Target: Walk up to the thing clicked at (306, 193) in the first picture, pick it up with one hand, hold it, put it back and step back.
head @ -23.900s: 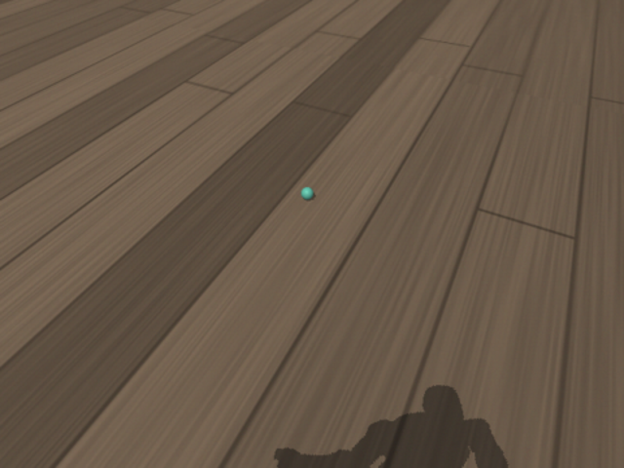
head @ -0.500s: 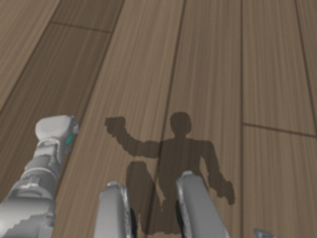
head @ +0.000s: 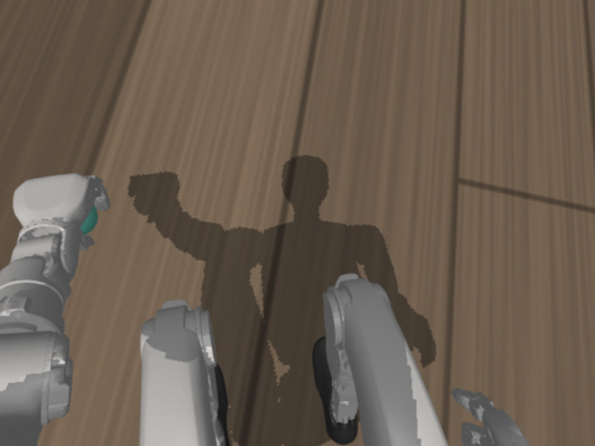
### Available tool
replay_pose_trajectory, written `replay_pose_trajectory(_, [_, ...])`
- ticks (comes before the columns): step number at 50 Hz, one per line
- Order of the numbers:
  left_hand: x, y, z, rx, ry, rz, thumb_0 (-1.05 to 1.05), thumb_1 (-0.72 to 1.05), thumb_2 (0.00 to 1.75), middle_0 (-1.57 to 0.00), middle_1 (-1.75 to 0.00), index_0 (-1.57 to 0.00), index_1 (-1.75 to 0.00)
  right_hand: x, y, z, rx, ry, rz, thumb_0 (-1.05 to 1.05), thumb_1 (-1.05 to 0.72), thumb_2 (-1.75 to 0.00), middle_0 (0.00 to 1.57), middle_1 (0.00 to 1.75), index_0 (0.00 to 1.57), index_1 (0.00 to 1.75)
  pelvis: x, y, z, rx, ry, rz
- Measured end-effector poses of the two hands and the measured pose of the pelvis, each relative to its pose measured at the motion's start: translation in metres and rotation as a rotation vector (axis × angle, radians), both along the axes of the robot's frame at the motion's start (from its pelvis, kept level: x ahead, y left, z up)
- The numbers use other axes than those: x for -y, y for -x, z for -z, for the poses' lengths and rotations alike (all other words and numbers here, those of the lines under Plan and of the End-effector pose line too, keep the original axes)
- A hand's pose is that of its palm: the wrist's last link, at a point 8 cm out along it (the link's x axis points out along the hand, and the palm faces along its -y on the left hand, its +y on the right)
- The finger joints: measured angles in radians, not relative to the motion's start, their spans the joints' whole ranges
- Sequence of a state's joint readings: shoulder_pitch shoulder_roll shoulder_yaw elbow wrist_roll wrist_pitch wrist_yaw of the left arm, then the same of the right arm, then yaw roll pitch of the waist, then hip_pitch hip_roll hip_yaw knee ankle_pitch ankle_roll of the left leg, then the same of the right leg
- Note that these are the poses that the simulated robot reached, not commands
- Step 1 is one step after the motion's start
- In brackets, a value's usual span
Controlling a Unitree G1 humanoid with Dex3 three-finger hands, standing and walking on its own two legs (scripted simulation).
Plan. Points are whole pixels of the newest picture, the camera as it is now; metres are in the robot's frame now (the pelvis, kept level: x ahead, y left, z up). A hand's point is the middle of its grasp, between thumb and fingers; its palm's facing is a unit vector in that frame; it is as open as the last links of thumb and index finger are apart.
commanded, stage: crouch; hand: left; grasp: from above
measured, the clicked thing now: (74, 216) +0.46 +0.28 -0.18
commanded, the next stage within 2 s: lower in 0.62 s
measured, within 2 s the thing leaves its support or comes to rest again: neither
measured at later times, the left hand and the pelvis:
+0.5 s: hand (90, 229) +0.45 +0.27 -0.23, palm faces -0.45 -0.04 -0.89, open 7.2 cm; pelvis -0.01 +0.00 -0.07, yaw -2 degrees
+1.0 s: hand (103, 236) +0.45 +0.27 -0.28, palm faces -0.49 -0.06 -0.87, open 7.2 cm; pelvis -0.01 +0.00 -0.10, yaw -4 degrees
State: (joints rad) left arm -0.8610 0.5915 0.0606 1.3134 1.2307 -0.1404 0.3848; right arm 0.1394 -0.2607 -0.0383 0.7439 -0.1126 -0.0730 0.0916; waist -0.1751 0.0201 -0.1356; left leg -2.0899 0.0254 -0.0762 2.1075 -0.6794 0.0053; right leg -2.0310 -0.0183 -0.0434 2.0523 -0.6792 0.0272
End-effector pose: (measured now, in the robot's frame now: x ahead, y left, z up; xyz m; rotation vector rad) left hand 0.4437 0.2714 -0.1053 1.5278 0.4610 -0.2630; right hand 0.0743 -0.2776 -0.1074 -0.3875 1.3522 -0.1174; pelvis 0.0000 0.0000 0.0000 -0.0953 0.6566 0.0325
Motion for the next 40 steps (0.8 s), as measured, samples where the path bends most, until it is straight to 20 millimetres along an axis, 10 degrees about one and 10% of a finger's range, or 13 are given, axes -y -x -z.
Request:
replay_pose_trajectory(20, [-0.001, -0.008, 0.056, -0.008, 0.023, 0.026, -0.02, 0.29, 0.36, -0.69, -0.70, -0.89, -0.61, -0.001, 0.045, 0.051, -0.088, -0.007, 0.029, 0.00, -0.92, -0.91, 0.20, 0.30, 0.20, 0.30, 0.001, 0.011, 0.060, 0.045, 0.014, 0.021])
replay_pose_trajectory(40, [-0.004, -0.017, 0.088, -0.021, 0.015, 0.007, -0.03, 0.29, 0.35, -0.70, -0.68, -0.91, -0.60, -0.003, 0.045, 0.076, -0.102, -0.020, -0.007, 0.00, -0.92, -0.90, 0.20, 0.30, 0.20, 0.30, 0.003, 0.009, 0.087, 0.064, 0.021, 0.029])
